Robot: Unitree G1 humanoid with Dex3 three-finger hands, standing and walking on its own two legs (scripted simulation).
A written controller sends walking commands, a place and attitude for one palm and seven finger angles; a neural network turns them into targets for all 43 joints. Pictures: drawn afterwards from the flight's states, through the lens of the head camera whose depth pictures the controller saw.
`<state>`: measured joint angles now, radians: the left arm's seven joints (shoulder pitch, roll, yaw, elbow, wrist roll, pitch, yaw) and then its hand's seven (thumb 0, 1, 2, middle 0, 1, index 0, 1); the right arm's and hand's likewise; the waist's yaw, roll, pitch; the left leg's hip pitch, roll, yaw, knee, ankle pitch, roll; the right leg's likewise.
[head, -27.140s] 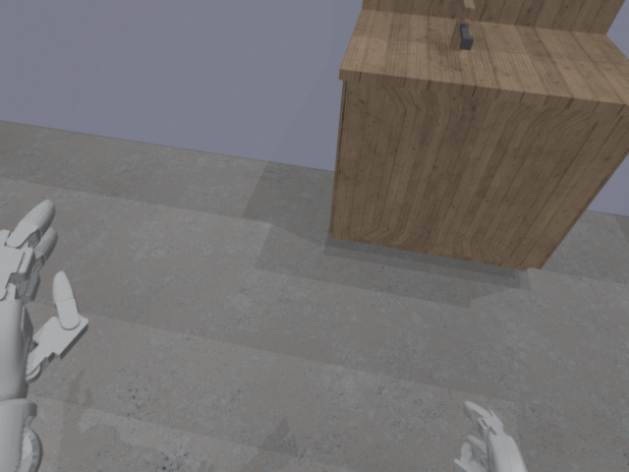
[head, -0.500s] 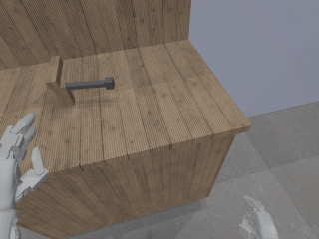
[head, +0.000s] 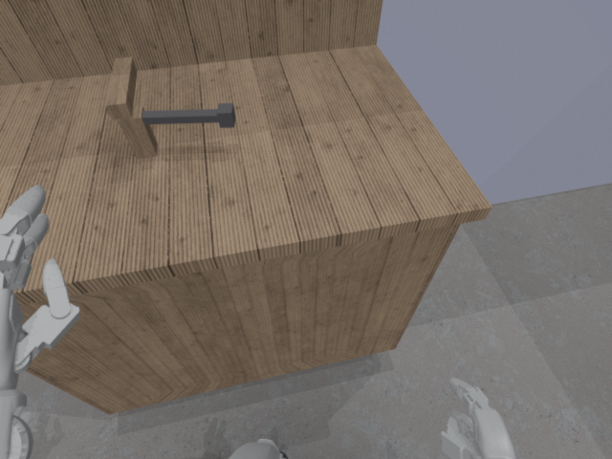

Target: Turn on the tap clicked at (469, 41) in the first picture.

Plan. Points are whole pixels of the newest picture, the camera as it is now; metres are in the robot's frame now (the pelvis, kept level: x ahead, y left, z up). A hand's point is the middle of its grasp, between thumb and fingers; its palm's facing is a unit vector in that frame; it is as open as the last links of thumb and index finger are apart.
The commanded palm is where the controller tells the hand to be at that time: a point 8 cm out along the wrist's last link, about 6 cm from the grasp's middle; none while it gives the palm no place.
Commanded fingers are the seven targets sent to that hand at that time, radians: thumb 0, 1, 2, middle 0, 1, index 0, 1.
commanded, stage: step back with the hand held close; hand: left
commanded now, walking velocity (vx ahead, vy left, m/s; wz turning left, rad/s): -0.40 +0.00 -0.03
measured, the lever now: (226, 115) +0.60 +0.18 +0.11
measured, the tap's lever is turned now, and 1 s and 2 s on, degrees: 80 80 80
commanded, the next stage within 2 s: stop stepping back and stand still in 0.36 s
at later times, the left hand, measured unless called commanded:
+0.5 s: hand out of the picture +0.10 +0.18 +0.17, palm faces +0.31 -0.86 -0.40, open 7.4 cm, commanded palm +0.04 +0.24 +0.19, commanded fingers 0.00 0.90 0.90 -0.20 -0.30 -0.20 -0.30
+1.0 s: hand out of the picture -0.05 +0.19 +0.17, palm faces +0.47 -0.81 -0.35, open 7.4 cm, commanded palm -0.11 +0.23 +0.19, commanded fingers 0.00 0.90 0.90 -0.20 -0.30 -0.20 -0.30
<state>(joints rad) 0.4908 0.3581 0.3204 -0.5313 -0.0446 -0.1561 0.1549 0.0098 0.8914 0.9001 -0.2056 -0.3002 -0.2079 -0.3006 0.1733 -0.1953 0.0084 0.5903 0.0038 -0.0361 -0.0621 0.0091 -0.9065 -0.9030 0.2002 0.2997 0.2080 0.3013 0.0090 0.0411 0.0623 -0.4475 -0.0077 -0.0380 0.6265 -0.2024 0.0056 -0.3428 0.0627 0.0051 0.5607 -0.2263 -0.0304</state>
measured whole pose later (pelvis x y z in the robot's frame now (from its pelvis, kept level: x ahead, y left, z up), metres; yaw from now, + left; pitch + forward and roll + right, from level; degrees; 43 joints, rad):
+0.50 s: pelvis -0.13 -0.04 +0.00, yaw -2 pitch +0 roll -1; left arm 0.45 0.35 0.29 -0.57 -0.06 -0.12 0.14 0.01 0.89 0.90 -0.21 -0.30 -0.21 -0.30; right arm 0.12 -0.17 0.02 0.60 0.00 -0.06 -0.04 0.01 -0.91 -0.90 0.20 0.30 0.21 0.30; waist 0.02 0.04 0.08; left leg -0.52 0.06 -0.03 0.77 -0.35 -0.05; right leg -0.31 0.03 -0.01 0.54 -0.23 -0.03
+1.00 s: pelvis -0.25 -0.06 -0.01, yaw +4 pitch -5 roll +1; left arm 0.40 0.32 0.32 -0.41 -0.05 -0.14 0.13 0.01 0.89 0.90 -0.20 -0.30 -0.21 -0.30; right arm 0.23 -0.23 -0.03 0.72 0.01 -0.09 -0.05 0.01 -0.91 -0.90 0.20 0.30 0.20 0.30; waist 0.00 0.03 0.04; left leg -0.38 0.01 -0.02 1.05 -0.39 0.01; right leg -0.35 0.01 -0.08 0.63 -0.19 -0.08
